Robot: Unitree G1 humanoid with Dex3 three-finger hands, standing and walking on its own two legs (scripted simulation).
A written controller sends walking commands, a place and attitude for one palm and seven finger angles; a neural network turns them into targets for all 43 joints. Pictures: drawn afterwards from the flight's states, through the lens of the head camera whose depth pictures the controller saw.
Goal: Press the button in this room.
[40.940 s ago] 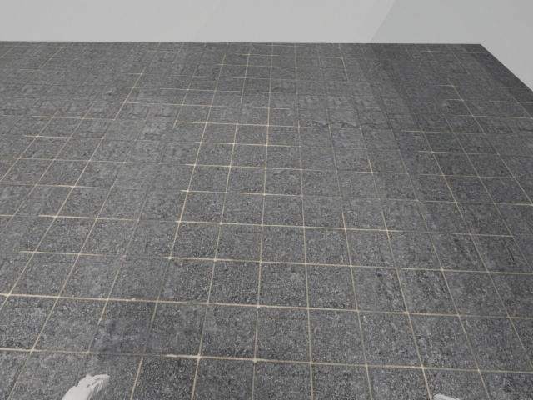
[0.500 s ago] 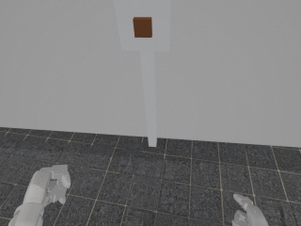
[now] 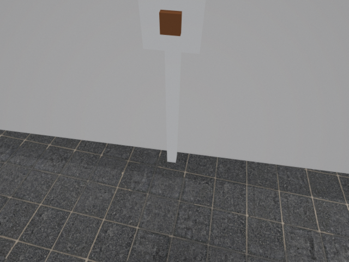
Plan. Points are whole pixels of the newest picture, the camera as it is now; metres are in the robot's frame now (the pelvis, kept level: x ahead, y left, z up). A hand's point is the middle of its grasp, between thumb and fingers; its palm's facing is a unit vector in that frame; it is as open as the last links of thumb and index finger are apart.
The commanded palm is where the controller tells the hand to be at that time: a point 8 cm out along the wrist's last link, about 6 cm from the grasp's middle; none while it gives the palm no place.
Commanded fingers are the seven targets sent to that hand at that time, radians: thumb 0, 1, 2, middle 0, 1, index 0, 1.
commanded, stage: let the arm hang, fingers relaxed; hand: left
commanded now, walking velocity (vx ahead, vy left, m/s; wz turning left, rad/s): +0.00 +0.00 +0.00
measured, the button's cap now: (170, 22) +0.79 +0.07 +0.17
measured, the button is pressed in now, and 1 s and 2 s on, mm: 0 0 0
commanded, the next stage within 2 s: stand and wait in 0.48 s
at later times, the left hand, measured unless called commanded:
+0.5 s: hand out of the picture +0.12 +0.20 -0.15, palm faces -0.04 -0.96 -0.28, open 7.4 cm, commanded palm none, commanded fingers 0.00 0.90 0.90 -0.20 -0.30 -0.20 -0.30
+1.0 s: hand out of the picture +0.12 +0.20 -0.15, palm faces -0.03 -0.94 -0.34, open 7.4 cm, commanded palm none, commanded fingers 0.00 0.90 0.90 -0.20 -0.30 -0.20 -0.30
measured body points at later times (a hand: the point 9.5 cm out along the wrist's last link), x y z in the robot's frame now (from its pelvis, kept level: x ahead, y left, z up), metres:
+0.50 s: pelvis +0.03 -0.02 +0.01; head +0.05 -0.02 +0.46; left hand +0.13 +0.25 -0.13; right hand +0.08 -0.30 -0.14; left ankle +0.07 +0.09 -0.74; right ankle +0.00 -0.10 -0.74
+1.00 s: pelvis +0.06 -0.04 +0.01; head +0.07 -0.05 +0.46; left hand +0.12 +0.25 -0.13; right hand +0.11 -0.31 -0.15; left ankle +0.07 +0.09 -0.74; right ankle +0.00 -0.10 -0.74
